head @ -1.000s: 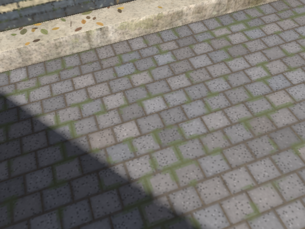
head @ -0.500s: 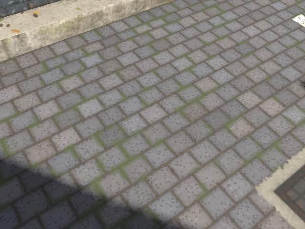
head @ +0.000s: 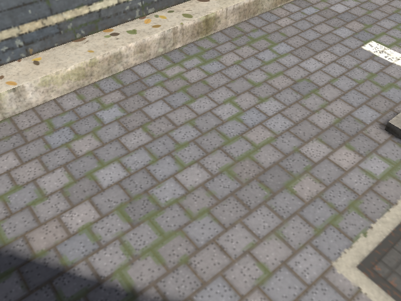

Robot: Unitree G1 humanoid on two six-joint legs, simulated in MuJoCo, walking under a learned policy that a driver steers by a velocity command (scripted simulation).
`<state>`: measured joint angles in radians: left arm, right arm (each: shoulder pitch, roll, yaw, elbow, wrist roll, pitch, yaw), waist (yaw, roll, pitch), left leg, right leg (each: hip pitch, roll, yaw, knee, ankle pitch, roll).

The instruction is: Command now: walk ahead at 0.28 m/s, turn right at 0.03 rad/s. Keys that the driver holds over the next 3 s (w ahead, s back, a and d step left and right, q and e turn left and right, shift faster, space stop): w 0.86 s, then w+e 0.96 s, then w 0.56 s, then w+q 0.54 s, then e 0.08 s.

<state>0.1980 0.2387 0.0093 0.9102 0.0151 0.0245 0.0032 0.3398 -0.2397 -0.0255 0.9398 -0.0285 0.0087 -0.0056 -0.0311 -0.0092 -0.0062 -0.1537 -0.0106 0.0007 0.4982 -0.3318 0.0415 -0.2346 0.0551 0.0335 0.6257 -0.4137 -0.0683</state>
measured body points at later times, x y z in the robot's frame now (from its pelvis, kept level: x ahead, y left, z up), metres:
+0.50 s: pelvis +0.18 -0.05 +0.01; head +0.19 -0.06 +0.46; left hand +0.18 +0.21 -0.13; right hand +0.26 -0.30 -0.13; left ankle +0.20 +0.09 -0.67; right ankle +0.13 -0.12 -0.74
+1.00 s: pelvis +0.45 +0.02 +0.01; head +0.47 +0.03 +0.46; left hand +0.52 +0.27 -0.14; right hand +0.46 -0.24 -0.13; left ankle +0.45 +0.07 -0.74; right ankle +0.48 -0.14 -0.65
